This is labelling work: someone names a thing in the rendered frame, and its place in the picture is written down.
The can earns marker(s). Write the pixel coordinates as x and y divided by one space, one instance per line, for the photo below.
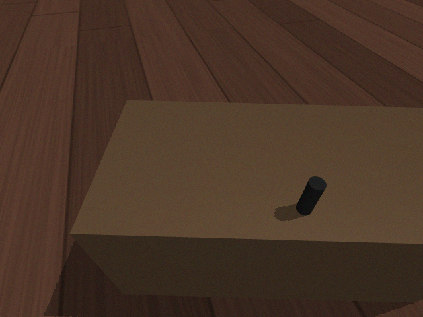
310 196

